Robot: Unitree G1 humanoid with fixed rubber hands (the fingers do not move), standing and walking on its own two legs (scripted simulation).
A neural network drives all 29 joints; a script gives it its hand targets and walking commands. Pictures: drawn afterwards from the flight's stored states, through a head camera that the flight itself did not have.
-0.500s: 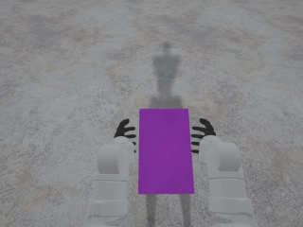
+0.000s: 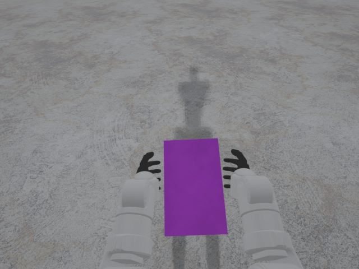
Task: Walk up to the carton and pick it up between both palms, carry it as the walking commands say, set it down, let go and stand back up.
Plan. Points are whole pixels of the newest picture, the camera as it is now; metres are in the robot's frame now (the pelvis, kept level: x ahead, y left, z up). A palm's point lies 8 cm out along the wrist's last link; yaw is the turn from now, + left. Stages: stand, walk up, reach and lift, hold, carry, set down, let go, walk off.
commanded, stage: carry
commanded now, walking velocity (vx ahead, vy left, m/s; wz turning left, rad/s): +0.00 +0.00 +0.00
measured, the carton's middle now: (192, 188) +0.37 -0.01 -0.05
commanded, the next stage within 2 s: hold in 1.12 s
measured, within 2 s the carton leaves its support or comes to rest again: neither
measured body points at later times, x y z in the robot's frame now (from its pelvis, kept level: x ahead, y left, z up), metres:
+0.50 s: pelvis +0.00 -0.03 +0.00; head -0.02 -0.04 +0.45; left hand +0.33 +0.08 +0.05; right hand +0.33 -0.15 +0.05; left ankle +0.01 +0.05 -0.73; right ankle -0.04 -0.10 -0.73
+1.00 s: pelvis -0.01 -0.04 +0.00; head -0.01 -0.04 +0.45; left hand +0.33 +0.06 +0.03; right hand +0.33 -0.17 +0.04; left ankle +0.01 +0.05 -0.73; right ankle -0.04 -0.10 -0.73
